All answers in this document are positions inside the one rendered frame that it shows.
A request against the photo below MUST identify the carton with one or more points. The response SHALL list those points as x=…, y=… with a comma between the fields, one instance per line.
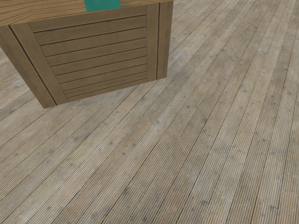
x=96, y=5

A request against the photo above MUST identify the pedestal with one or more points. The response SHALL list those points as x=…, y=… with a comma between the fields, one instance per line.
x=64, y=53

